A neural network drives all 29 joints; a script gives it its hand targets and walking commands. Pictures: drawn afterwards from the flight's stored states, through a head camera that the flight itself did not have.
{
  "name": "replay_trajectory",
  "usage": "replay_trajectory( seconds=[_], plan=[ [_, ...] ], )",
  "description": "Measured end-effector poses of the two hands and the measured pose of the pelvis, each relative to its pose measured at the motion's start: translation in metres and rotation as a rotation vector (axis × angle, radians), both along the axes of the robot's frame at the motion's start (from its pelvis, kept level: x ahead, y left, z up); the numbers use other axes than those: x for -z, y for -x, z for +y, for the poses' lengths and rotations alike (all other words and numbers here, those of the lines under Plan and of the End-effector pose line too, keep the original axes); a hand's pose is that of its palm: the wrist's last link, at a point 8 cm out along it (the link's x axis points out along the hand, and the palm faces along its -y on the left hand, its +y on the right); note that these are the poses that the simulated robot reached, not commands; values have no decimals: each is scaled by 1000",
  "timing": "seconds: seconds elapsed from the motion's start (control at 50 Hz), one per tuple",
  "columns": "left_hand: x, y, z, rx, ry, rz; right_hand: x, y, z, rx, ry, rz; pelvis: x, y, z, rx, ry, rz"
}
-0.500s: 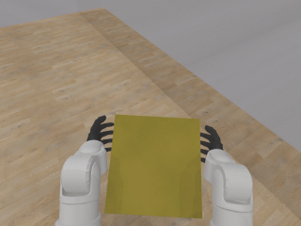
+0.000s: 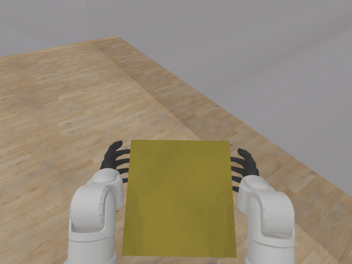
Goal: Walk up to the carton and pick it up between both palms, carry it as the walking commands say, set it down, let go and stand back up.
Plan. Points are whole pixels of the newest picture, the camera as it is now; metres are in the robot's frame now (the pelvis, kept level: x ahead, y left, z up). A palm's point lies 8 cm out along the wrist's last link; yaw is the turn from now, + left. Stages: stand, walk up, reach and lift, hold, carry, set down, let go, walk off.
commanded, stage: carry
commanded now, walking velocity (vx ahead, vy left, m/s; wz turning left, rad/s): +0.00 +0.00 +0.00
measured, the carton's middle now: (179, 195) +0.30 +0.00 +0.01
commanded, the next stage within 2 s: none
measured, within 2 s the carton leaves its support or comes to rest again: neither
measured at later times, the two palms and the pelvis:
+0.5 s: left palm (103, 186) +0.26 +0.15 +0.10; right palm (241, 191) +0.26 -0.13 +0.10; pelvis -0.01 +0.02 +0.00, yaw +1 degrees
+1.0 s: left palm (107, 184) +0.28 +0.15 +0.08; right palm (237, 187) +0.28 -0.13 +0.08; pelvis +0.00 +0.02 +0.00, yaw +1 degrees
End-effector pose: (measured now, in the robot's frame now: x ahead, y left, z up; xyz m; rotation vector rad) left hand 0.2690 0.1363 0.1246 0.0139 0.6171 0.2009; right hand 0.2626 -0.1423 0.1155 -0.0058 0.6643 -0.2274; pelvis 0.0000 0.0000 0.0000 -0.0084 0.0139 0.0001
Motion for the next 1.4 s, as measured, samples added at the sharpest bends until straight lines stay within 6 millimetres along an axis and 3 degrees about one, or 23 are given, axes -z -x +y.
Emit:
replay_trajectory(
  seconds=[0.16,0.32,0.74,1.4],
  plan=[
    [-3,14,8,-2,6,-8,-5,13,8,-3,4,-12,-1,11,7,-3,7,-14],
    [10,18,14,2,1,30,7,16,13,-3,2,25,0,16,13,-9,7,-22],
    [32,-4,15,17,-1,17,28,-6,13,7,-12,3,-1,9,17,-10,11,-12],
    [49,-13,14,22,-5,26,42,-21,10,3,-25,-5,-1,0,15,-10,8,0]
  ],
)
